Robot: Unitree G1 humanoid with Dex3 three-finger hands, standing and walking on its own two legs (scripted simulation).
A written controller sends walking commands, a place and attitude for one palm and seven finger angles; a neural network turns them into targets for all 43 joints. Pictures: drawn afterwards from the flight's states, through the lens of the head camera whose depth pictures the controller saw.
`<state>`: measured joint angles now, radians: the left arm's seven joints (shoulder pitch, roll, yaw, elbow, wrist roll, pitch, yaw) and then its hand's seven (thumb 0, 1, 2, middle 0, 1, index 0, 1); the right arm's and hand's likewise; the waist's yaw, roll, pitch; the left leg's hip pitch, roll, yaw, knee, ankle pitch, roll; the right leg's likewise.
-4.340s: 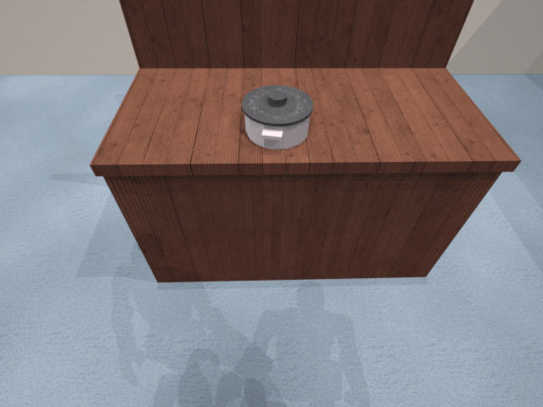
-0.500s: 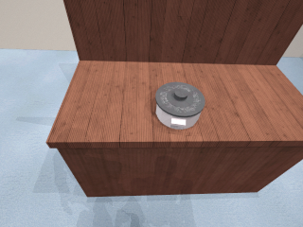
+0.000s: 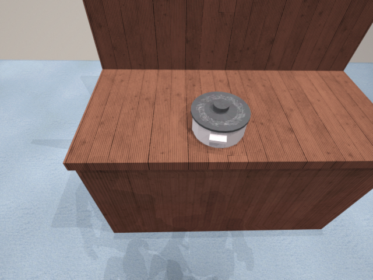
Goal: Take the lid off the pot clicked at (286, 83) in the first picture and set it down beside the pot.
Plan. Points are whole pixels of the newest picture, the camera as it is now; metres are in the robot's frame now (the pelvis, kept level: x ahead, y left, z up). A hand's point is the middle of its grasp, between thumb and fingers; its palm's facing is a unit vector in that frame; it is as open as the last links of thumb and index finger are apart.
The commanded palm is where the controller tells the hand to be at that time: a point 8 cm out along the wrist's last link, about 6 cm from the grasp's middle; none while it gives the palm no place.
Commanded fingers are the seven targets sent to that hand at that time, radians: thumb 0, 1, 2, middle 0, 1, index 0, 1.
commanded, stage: look again from close up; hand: left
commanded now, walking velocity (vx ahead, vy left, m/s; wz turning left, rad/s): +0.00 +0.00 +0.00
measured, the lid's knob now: (221, 105) +0.62 -0.07 +0.02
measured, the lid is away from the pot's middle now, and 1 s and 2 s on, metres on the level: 0.00 0.00 0.00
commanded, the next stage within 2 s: shuffle to correct the standing spot in 0.90 s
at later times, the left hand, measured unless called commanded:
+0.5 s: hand out of the picture -0.03 +0.20 -0.18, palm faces +0.01 -0.98 -0.19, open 7.4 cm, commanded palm none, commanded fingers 0.00 0.90 0.90 -0.20 -0.30 -0.20 -0.30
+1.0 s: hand out of the picture -0.07 +0.19 -0.18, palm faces +0.01 -0.99 -0.17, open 7.4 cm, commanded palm none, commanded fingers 0.00 0.90 0.90 -0.20 -0.30 -0.20 -0.30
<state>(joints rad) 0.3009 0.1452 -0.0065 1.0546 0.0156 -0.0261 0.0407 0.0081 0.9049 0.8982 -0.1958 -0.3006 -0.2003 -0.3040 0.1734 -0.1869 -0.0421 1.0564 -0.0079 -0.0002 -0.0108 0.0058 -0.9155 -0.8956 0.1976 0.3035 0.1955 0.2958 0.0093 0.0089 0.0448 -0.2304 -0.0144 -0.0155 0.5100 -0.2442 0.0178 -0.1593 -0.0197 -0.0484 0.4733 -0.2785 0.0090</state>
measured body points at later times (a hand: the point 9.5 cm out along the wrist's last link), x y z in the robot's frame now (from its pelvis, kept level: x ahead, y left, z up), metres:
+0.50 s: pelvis -0.03 +0.02 +0.00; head -0.02 +0.04 +0.45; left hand -0.03 +0.25 -0.16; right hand -0.01 -0.21 -0.15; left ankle +0.02 +0.11 -0.74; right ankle -0.01 -0.13 -0.74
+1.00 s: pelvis -0.04 +0.03 +0.00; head -0.03 +0.03 +0.45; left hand -0.06 +0.24 -0.16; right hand -0.04 -0.20 -0.16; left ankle +0.02 +0.11 -0.74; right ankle -0.01 -0.12 -0.74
